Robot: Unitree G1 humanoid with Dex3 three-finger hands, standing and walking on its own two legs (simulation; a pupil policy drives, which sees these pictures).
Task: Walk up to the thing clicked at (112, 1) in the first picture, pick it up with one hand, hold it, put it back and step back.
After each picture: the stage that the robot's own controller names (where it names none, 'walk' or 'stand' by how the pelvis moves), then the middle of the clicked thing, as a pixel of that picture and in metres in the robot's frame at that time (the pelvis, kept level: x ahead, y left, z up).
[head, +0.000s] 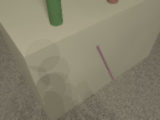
stand; out of the picture +0.96 -0.17 +0.13
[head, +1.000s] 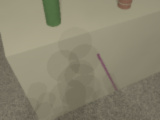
sink last; out of the picture +0.83 -0.19 +0.15
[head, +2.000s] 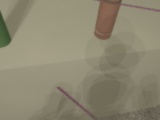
stand; (109, 6) +0.56 -0.05 +0.17
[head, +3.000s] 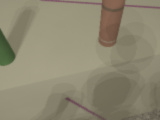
walk; (111, 13) +0.52 -0.07 +0.15
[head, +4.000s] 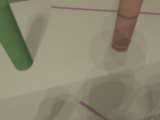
stand; (126, 21) +0.53 -0.13 +0.13
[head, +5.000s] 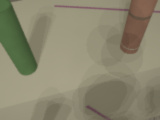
walk; (137, 21) +0.50 -0.15 +0.14
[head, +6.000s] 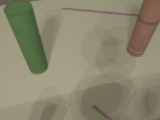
stand; (145, 26) +0.51 -0.19 +0.13
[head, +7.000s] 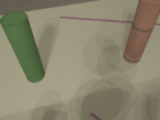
stand; (139, 33) +0.49 -0.18 +0.12
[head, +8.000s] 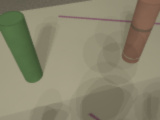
stand; (138, 33) +0.49 -0.17 +0.12
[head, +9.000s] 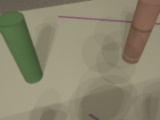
stand; (139, 33) +0.48 -0.17 +0.12
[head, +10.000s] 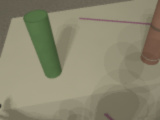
rise first; (158, 33) +0.49 -0.21 +0.13
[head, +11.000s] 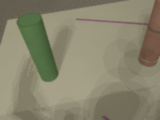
go down; (156, 35) +0.48 -0.20 +0.13
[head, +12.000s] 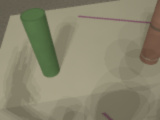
go down; (158, 33) +0.49 -0.20 +0.13
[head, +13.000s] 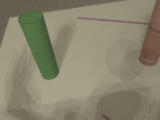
go down; (157, 34) +0.48 -0.20 +0.13
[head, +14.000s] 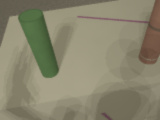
go down; (156, 33) +0.49 -0.19 +0.13
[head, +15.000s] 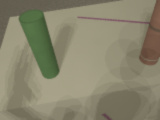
go down; (157, 33) +0.49 -0.20 +0.13
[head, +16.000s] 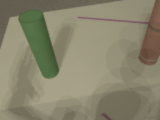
go down; (156, 33) +0.49 -0.19 +0.13
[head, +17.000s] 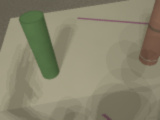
go down; (156, 34) +0.49 -0.20 +0.13
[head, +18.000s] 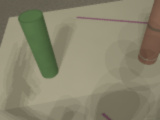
go down; (155, 33) +0.49 -0.19 +0.13
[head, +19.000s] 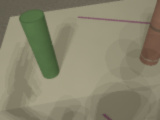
go down; (158, 34) +0.49 -0.20 +0.13
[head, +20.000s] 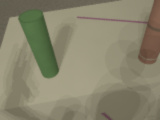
go down; (155, 33) +0.49 -0.20 +0.13
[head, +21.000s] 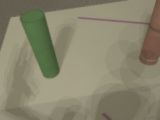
go down; (157, 34) +0.49 -0.20 +0.13
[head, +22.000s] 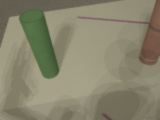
go down; (157, 33) +0.49 -0.20 +0.13
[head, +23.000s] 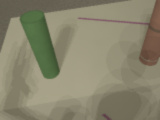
go down; (157, 34) +0.49 -0.20 +0.13
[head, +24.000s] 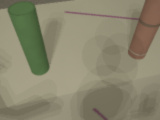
go down; (146, 28) +0.50 -0.21 +0.14
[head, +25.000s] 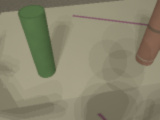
close in; (155, 34) +0.48 -0.22 +0.14
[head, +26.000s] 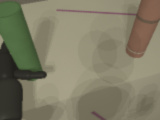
close; (144, 25) +0.48 -0.19 +0.15
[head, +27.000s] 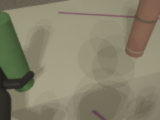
lift; (143, 25) +0.50 -0.19 +0.16
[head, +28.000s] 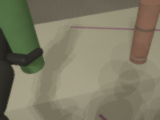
lift; (143, 34) +0.51 -0.20 +0.14
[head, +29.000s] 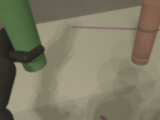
hold; (145, 35) +0.51 -0.21 +0.14
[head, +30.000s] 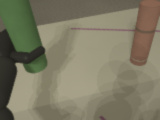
hold; (143, 35) +0.51 -0.20 +0.14
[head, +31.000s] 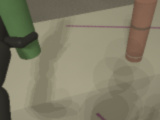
crouch; (138, 32) +0.52 -0.20 +0.14
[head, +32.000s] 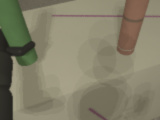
lower; (131, 24) +0.51 -0.18 +0.14
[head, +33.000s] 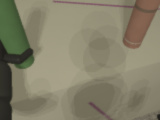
lower; (142, 15) +0.51 -0.20 +0.17
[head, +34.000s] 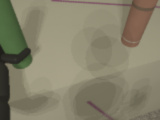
lower; (140, 13) +0.51 -0.19 +0.17
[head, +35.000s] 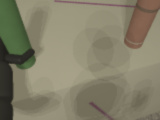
lower; (143, 15) +0.51 -0.20 +0.17
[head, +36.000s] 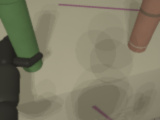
draw back; (147, 19) +0.50 -0.20 +0.16
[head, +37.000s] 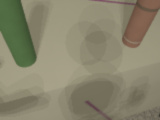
rise; (143, 13) +0.50 -0.20 +0.17
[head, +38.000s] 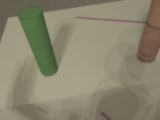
sink last; (154, 31) +0.49 -0.20 +0.14
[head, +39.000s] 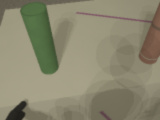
stand; (159, 33) +0.49 -0.21 +0.13
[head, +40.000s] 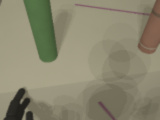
stand; (159, 21) +0.52 -0.21 +0.17
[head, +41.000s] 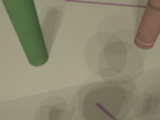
stand; (155, 14) +0.50 -0.20 +0.19
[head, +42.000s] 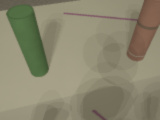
stand; (144, 30) +0.50 -0.19 +0.13
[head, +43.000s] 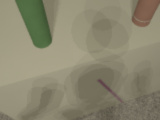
walk; out of the picture +0.59 -0.20 +0.15
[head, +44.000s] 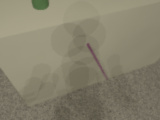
walk; out of the picture +0.80 -0.18 +0.14
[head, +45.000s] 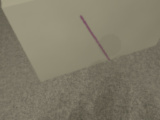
stand; out of the picture +1.10 -0.09 +0.15
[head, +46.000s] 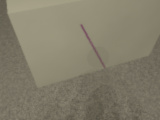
stand; out of the picture +1.12 -0.12 +0.13
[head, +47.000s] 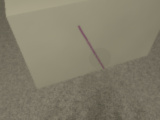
stand; out of the picture +1.13 -0.12 +0.12
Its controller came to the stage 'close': yes
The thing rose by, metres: 0.00
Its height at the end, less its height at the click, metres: +0.00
